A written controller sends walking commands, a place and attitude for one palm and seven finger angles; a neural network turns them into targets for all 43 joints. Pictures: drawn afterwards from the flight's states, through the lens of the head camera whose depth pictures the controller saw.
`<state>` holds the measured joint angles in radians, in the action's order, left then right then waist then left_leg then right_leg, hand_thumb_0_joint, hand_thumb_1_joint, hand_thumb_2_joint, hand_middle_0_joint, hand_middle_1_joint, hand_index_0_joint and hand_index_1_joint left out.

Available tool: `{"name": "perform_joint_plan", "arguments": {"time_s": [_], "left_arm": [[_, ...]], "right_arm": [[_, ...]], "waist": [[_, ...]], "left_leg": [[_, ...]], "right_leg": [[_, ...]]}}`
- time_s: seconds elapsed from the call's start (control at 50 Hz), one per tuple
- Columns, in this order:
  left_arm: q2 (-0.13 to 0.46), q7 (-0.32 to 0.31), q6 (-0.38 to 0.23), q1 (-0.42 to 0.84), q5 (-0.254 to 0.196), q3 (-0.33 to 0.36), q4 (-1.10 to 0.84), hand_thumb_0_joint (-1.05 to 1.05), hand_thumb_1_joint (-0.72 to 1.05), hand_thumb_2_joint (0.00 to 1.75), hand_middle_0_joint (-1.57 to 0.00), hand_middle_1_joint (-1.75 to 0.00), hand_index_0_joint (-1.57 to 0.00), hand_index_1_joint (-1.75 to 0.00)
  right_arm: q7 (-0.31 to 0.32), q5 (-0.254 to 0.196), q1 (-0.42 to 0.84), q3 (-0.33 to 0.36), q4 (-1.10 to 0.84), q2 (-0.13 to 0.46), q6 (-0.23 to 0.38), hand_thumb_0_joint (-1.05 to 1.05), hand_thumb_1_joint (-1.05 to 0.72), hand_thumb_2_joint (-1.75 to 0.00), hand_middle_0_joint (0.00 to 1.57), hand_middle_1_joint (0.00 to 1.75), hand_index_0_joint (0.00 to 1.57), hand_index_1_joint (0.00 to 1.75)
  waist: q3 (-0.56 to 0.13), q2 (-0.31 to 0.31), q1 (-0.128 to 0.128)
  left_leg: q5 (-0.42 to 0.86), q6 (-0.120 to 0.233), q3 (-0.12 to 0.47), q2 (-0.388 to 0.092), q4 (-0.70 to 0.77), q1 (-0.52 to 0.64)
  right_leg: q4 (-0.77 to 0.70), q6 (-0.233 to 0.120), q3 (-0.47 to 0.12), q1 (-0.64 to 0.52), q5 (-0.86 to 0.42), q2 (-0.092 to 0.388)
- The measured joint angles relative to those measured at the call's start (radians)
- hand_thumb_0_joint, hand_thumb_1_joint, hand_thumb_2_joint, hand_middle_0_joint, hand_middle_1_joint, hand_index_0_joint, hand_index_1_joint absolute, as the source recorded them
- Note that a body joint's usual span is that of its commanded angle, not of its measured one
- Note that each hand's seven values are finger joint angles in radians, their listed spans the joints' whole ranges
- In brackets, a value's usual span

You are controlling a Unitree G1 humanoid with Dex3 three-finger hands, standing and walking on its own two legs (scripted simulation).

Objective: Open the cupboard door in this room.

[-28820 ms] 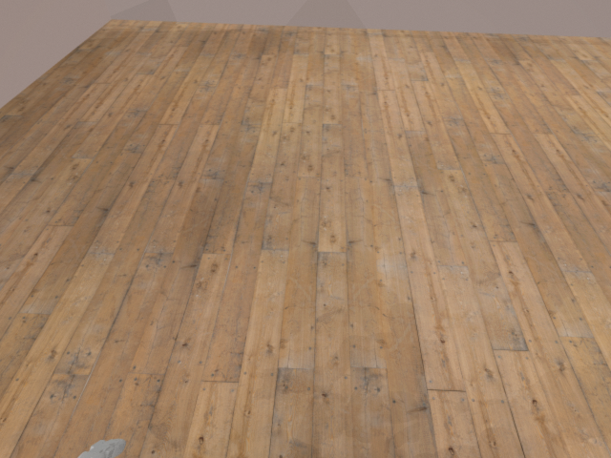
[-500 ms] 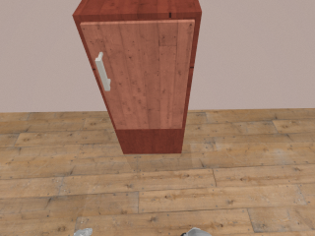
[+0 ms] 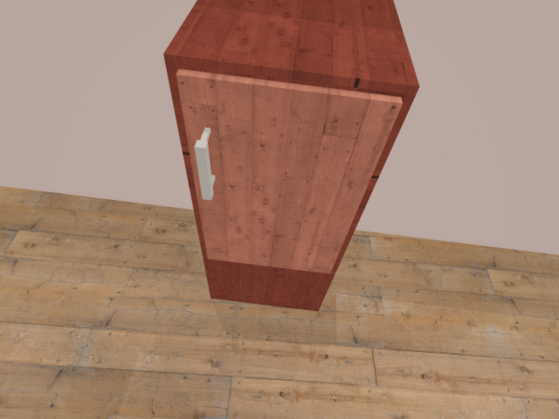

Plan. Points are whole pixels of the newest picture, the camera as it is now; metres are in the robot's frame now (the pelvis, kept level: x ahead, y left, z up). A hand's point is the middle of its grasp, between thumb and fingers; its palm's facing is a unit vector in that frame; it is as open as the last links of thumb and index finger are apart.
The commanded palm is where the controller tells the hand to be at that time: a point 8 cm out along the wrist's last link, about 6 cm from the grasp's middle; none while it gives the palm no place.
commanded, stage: come to a stop and stand still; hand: left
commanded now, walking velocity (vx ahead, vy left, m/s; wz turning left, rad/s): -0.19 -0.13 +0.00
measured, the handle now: (207, 165) +0.54 +0.20 +0.00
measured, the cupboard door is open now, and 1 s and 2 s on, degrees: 0 0 0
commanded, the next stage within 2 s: look again from close up in 0.78 s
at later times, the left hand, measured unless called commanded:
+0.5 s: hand out of the picture +0.01 +0.12 -0.17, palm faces +0.02 -0.98 -0.22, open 7.3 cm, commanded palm none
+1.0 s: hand out of the picture -0.06 +0.11 -0.17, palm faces +0.04 -0.98 -0.19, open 7.4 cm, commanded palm none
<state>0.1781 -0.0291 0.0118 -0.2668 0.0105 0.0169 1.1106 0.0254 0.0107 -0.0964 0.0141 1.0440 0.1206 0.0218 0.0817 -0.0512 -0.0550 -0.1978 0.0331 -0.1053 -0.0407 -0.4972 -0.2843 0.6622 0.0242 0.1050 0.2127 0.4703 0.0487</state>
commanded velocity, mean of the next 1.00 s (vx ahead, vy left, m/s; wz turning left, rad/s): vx -0.01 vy -0.01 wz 0.00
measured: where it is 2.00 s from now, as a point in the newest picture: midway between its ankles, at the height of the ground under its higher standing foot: outside the picture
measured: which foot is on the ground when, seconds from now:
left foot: down 0.00-0.30, up 0.32-0.50, down 0.52-1.00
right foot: up 0.00-0.28, down 0.30-1.00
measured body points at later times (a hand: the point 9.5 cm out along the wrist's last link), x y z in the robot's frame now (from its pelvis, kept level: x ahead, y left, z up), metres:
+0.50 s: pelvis -0.04 -0.06 +0.00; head -0.03 -0.07 +0.45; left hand +0.01 +0.17 -0.15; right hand -0.02 -0.31 -0.16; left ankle -0.03 +0.07 -0.73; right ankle -0.03 -0.17 -0.74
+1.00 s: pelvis -0.04 -0.06 +0.00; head -0.03 -0.07 +0.45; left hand -0.06 +0.16 -0.16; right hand -0.03 -0.30 -0.16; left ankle -0.04 +0.07 -0.74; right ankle -0.03 -0.17 -0.74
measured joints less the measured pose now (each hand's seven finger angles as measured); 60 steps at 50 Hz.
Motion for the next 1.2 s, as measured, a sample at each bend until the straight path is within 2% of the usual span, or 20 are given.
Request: {"name": "perform_joint_plan", "arguments": {"time_s": [0.08, 0.16, 0.24, 0.3, 0.36, 0.4, 0.46, 0.54, 0.62, 0.82, 0.9, 1.0, 1.2], "left_arm": [[0.002, 0.004, 0.017, 0.022, 0.003, 0.015, -0.028, 0.00, 0.91, 0.90, -0.20, -0.30, -0.20, -0.30], [0.022, 0.006, 0.029, 0.046, 0.006, 0.035, -0.059, 0.00, 0.91, 0.90, -0.20, -0.30, -0.20, -0.30], [0.035, 0.007, 0.026, 0.068, 0.007, 0.039, -0.083, 0.00, 0.91, 0.90, -0.20, -0.30, -0.19, -0.30], [0.043, 0.008, 0.004, 0.061, 0.012, 0.032, -0.093, 0.00, 0.91, 0.90, -0.20, -0.30, -0.19, -0.30], [0.020, 0.009, 0.003, 0.061, 0.017, 0.017, -0.080, 0.00, 0.91, 0.90, -0.20, -0.30, -0.19, -0.30], [0.007, 0.011, 0.005, 0.055, 0.016, 0.010, -0.075, 0.00, 0.91, 0.90, -0.20, -0.30, -0.19, -0.30], [-0.011, 0.013, 0.004, 0.054, 0.012, 0.002, -0.064, 0.00, 0.91, 0.90, -0.20, -0.30, -0.20, -0.30], [-0.016, 0.007, -0.003, 0.065, 0.003, 0.001, -0.047, 0.00, 0.92, 0.90, -0.20, -0.30, -0.20, -0.30], [0.001, 0.006, -0.003, 0.075, -0.004, 0.002, -0.028, 0.00, 0.94, 0.90, -0.20, -0.30, -0.20, -0.30], [-0.024, 0.008, -0.010, -0.001, -0.005, -0.011, 0.017, 0.00, 0.92, 0.90, -0.20, -0.30, -0.20, -0.30], [-0.036, 0.008, -0.012, -0.032, 0.001, -0.023, 0.016, 0.00, 0.91, 0.90, -0.20, -0.30, -0.20, -0.30], [-0.030, 0.006, -0.022, -0.066, 0.009, -0.019, -0.041, 0.00, 0.90, 0.90, -0.20, -0.30, -0.20, -0.30], [0.026, 0.001, -0.016, -0.020, 0.007, -0.008, -0.100, 0.00, 0.90, 0.90, -0.20, -0.30, -0.20, -0.30]], "right_arm": [[0.012, 0.000, 0.030, 0.019, -0.021, -0.006, -0.016, -0.01, -0.91, -0.89, 0.20, 0.30, 0.20, 0.29], [0.008, 0.007, 0.031, 0.035, -0.032, 0.013, -0.026, -0.01, -0.92, -0.89, 0.20, 0.30, 0.20, 0.30], [0.000, 0.013, 0.004, 0.049, -0.019, 0.042, -0.038, -0.01, -0.91, -0.89, 0.20, 0.30, 0.20, 0.30], [-0.009, 0.006, -0.031, 0.057, -0.003, 0.059, -0.050, 0.00, -0.91, -0.89, 0.20, 0.30, 0.20, 0.30], [-0.014, 0.002, -0.063, 0.061, 0.013, 0.081, -0.074, 0.00, -0.91, -0.89, 0.20, 0.30, 0.20, 0.29], [-0.017, 0.004, -0.085, 0.058, 0.025, 0.086, -0.082, 0.00, -0.91, -0.89, 0.20, 0.30, 0.20, 0.29], [-0.015, 0.004, -0.121, 0.050, 0.039, 0.084, -0.072, 0.00, -0.91, -0.89, 0.20, 0.30, 0.19, 0.29], [-0.006, 0.004, -0.163, 0.033, 0.067, 0.069, -0.048, 0.00, -0.91, -0.89, 0.20, 0.30, 0.19, 0.29], [-0.003, 0.003, -0.182, 0.009, 0.106, 0.024, -0.035, 0.00, -0.91, -0.89, 0.20, 0.30, 0.19, 0.29], [0.000, 0.002, -0.182, -0.002, 0.111, -0.012, -0.028, 0.01, -0.90, -0.89, 0.20, 0.30, 0.20, 0.29], [-0.002, 0.006, -0.181, -0.005, 0.098, -0.002, -0.031, 0.01, -0.91, -0.89, 0.20, 0.30, 0.20, 0.29], [0.004, 0.013, -0.198, 0.010, 0.012, 0.050, -0.017, 0.01, -0.91, -0.89, 0.20, 0.30, 0.20, 0.29], [0.004, 0.009, -0.153, 0.008, -0.041, 0.097, -0.011, 0.01, -0.91, -0.89, 0.20, 0.30, 0.19, 0.29]], "waist": [[0.031, 0.027, 0.013], [0.038, 0.039, 0.025], [0.027, 0.057, 0.037], [-0.002, 0.055, 0.041], [-0.014, 0.085, 0.054], [-0.028, 0.083, 0.054], [-0.042, 0.078, 0.062], [-0.049, 0.078, 0.071], [-0.033, 0.036, 0.055], [-0.030, 0.049, 0.048], [-0.029, 0.050, 0.049], [-0.053, 0.067, 0.057], [-0.098, 0.050, 0.047]], "left_leg": [[0.033, 0.003, -0.003, -0.011, 0.040, -0.004], [0.051, -0.008, -0.007, -0.023, 0.048, -0.021], [0.056, -0.029, 0.003, -0.033, 0.026, -0.041], [0.034, -0.052, 0.005, -0.033, -0.037, -0.074], [-0.146, -0.050, 0.060, -0.025, -0.130, -0.092], [-0.183, -0.043, 0.080, -0.011, -0.203, -0.095], [-0.173, -0.045, 0.079, -0.005, -0.222, -0.058], [-0.085, -0.047, 0.091, -0.011, -0.047, 0.047], [-0.053, -0.062, 0.088, -0.003, 0.020, 0.077], [-0.011, -0.064, 0.084, -0.002, 0.097, 0.110], [-0.016, -0.062, 0.086, 0.000, 0.092, 0.109], [-0.070, -0.054, 0.099, 0.002, -0.017, 0.048], [-0.096, -0.034, 0.082, 0.018, -0.047, 0.077]], "right_leg": [[0.227, 0.009, -0.059, 0.115, 0.052, -0.015], [0.299, 0.020, -0.084, 0.175, 0.036, -0.012], [0.141, 0.013, -0.069, 0.129, 0.003, 0.003], [-0.094, 0.000, -0.060, 0.040, -0.135, 0.014], [-0.081, -0.024, -0.040, 0.032, -0.158, -0.002], [-0.106, -0.033, -0.038, 0.020, -0.172, -0.007], [-0.136, -0.043, -0.032, 0.012, -0.193, -0.018], [-0.126, -0.047, -0.006, 0.028, -0.190, -0.044], [-0.188, -0.048, -0.007, 0.000, -0.227, -0.039], [-0.257, -0.051, -0.009, -0.029, -0.264, -0.042], [-0.252, -0.050, -0.007, -0.029, -0.258, -0.040], [-0.174, -0.048, 0.003, 0.012, -0.215, -0.034], [-0.140, -0.026, -0.014, -0.010, -0.196, -0.016]]}}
